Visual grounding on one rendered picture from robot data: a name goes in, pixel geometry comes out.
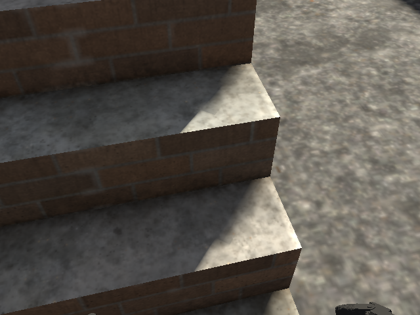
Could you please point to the right robot hand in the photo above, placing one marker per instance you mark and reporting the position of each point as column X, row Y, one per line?
column 362, row 309

